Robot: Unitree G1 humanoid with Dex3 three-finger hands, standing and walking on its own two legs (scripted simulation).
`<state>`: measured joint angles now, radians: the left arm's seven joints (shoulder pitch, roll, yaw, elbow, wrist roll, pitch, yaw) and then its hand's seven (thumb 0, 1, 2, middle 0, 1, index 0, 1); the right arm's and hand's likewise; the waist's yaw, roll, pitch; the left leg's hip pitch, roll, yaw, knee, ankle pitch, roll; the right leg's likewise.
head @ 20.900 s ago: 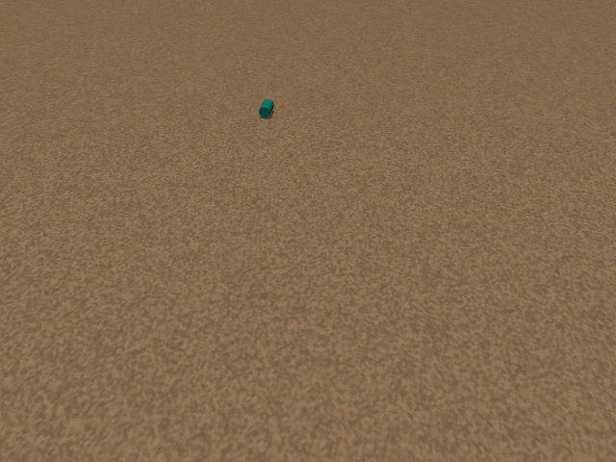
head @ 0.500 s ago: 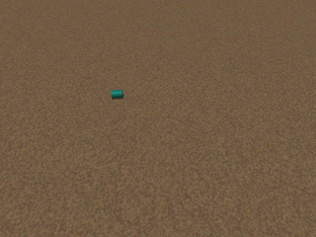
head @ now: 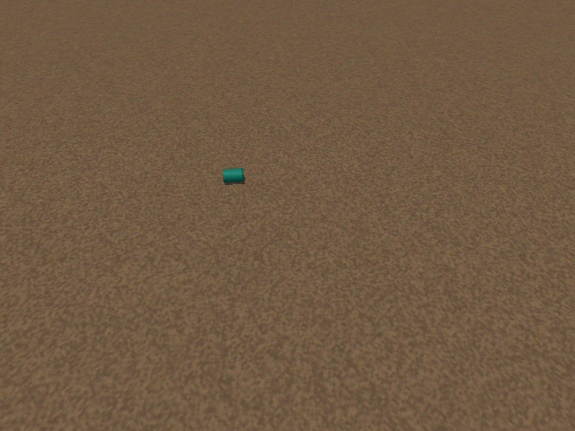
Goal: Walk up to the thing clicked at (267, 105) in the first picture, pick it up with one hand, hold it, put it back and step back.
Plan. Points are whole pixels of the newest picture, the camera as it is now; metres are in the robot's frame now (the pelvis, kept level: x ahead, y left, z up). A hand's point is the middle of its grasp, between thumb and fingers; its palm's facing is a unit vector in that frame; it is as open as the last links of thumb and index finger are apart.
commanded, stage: stand
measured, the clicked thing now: (233, 175) +1.50 +0.27 -0.75
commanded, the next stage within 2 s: none
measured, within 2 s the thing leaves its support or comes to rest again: neither
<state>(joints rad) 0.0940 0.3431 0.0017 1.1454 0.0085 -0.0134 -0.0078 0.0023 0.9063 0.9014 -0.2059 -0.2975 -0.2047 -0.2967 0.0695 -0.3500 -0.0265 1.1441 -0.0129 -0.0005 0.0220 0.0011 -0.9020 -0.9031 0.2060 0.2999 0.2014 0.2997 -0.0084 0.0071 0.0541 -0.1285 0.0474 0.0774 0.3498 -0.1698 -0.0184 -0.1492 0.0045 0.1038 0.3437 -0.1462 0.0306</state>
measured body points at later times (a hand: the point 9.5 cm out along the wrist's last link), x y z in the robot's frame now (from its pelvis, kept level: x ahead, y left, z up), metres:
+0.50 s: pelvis +0.00 +0.00 +0.00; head +0.01 +0.00 +0.45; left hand +0.06 +0.30 -0.13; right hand +0.07 -0.30 -0.14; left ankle +0.01 +0.13 -0.75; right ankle +0.03 -0.14 -0.75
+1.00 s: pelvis +0.01 +0.00 +0.00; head +0.02 +0.00 +0.45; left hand +0.08 +0.30 -0.13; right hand +0.10 -0.30 -0.13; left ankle +0.01 +0.13 -0.75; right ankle +0.03 -0.14 -0.75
